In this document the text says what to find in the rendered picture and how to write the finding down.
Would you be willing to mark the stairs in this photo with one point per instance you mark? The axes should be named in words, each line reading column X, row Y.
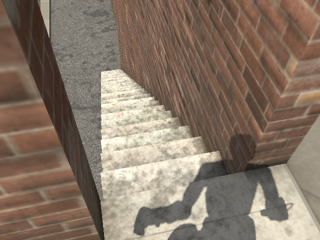
column 143, row 146

